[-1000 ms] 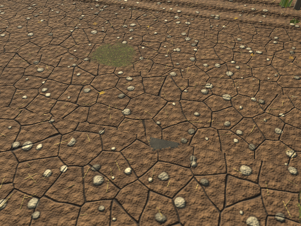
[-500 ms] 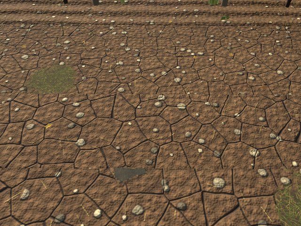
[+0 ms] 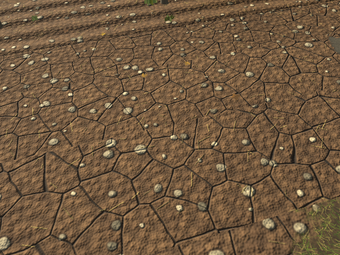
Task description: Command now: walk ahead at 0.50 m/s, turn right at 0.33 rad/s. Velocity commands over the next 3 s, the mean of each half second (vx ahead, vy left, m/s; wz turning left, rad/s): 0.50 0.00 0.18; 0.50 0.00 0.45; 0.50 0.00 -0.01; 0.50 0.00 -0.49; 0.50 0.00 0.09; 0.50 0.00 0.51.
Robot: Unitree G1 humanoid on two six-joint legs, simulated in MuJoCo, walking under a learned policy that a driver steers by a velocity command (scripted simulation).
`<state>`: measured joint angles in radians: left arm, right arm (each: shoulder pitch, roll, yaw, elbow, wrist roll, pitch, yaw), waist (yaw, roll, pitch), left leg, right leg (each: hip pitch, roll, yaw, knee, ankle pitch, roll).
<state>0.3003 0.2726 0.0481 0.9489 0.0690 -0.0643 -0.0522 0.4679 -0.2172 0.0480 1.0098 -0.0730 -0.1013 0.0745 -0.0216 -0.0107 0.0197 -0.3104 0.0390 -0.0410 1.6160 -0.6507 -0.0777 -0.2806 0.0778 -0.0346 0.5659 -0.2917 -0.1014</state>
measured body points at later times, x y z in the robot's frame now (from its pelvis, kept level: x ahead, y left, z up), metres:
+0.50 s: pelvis +0.33 +0.10 +0.00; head +0.35 +0.10 +0.45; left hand +0.47 +0.35 -0.11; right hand +0.33 -0.15 -0.15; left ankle +0.34 +0.15 -0.73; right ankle +0.42 -0.07 -0.66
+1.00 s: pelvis +0.67 +0.11 -0.17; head +0.67 +0.12 +0.28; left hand +0.59 +0.34 -0.31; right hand +0.79 -0.11 -0.30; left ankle +0.62 +0.21 -0.75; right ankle +0.69 +0.01 -0.90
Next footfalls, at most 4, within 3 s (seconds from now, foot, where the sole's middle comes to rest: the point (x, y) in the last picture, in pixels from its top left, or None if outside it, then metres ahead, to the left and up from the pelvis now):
0.26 left None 0.38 0.16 -0.77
0.84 right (168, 218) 0.73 0.02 -0.94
1.26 left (100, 184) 0.92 0.36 -0.94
1.74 right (138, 145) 1.16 0.18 -0.94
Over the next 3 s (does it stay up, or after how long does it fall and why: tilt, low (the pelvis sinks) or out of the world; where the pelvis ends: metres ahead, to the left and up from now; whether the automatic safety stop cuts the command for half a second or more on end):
stays up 1.71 0.39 -0.32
